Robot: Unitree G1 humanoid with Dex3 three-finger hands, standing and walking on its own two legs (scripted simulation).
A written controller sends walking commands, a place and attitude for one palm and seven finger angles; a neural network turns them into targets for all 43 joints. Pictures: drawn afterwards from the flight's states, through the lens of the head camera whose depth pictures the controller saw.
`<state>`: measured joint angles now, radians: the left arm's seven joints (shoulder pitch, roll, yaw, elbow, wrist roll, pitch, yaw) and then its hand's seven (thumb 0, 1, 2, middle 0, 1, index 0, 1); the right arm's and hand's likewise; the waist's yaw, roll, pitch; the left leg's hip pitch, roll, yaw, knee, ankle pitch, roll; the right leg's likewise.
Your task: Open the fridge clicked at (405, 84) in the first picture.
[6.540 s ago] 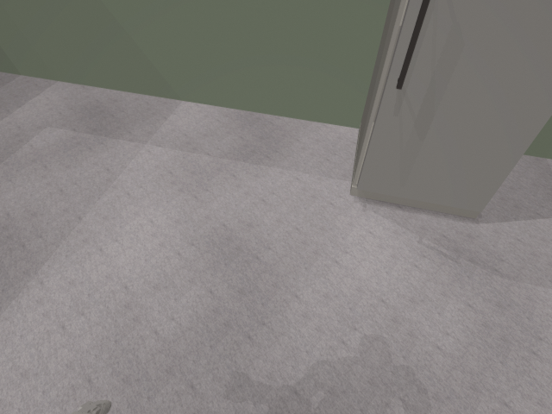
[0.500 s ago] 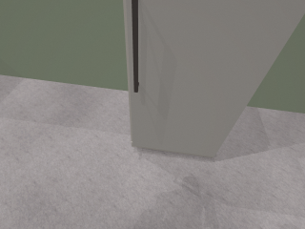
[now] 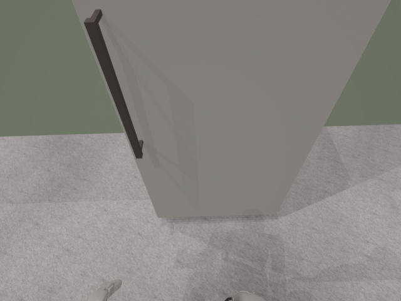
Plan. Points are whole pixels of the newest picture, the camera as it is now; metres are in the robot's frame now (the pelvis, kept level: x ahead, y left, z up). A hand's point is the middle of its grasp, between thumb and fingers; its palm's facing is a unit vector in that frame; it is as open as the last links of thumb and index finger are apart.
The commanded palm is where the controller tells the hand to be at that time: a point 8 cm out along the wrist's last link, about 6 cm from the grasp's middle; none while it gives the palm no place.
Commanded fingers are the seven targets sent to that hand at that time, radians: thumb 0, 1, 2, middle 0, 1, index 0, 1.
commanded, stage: come to a stop and stand still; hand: left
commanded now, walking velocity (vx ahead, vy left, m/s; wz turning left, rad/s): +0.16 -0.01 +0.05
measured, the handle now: (123, 100) +0.53 +0.19 +0.10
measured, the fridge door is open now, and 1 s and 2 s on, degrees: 0 0 0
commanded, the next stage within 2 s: none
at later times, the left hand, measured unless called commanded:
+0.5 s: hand out of the picture +0.12 +0.19 -0.16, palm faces +0.08 -0.97 -0.22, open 7.4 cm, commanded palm none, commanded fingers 0.00 0.90 0.90 -0.20 -0.30 -0.20 -0.30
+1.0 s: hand out of the picture +0.06 +0.13 -0.15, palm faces +0.04 -0.97 -0.24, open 7.4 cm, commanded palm none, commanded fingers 0.00 0.90 0.90 -0.20 -0.30 -0.20 -0.30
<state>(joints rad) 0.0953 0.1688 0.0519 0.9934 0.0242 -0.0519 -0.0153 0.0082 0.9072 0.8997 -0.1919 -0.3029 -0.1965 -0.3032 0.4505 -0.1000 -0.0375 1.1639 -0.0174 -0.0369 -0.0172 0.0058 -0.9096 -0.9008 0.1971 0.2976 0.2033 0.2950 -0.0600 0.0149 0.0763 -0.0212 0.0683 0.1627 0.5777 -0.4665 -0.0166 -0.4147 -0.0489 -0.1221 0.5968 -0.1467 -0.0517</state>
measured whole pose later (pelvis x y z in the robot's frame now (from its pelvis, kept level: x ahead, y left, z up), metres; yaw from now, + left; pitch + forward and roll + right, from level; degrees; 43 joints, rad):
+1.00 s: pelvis +0.02 -0.05 +0.01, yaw +1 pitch -3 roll +1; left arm 0.31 0.16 0.01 0.94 0.02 0.01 0.03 0.01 0.91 0.90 -0.20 -0.30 -0.20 -0.30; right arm 0.34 -0.17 -0.02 0.98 -0.03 0.04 -0.01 0.01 -0.92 -0.90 0.19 0.30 0.20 0.29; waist -0.01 0.02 0.01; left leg -0.35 0.02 0.05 0.55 -0.26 0.02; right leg -0.29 0.01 -0.05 0.60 -0.30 -0.06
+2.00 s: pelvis -0.07 -0.05 +0.01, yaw +0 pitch -1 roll +1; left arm 0.27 0.16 0.02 1.01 0.02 0.00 0.03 0.01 0.92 0.90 -0.19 -0.30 -0.20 -0.30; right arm 0.35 -0.10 -0.01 1.05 -0.02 0.02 -0.03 0.01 -0.91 -0.90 0.20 0.30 0.20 0.29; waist 0.00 -0.01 0.01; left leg -0.31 -0.03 0.06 0.48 -0.16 0.03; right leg -0.26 0.00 0.01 0.56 -0.30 -0.02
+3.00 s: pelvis +0.00 -0.07 +0.02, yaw -1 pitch +0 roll +1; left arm 0.25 0.17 -0.01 1.09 0.01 -0.03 0.03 0.01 0.91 0.90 -0.20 -0.30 -0.20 -0.30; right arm 0.21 -0.16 0.01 1.11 -0.01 -0.01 -0.04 0.01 -0.92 -0.90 0.19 0.30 0.20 0.29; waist 0.00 -0.01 0.04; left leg -0.19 0.01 0.05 0.42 -0.24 -0.01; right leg -0.11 0.04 0.02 0.43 -0.32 -0.05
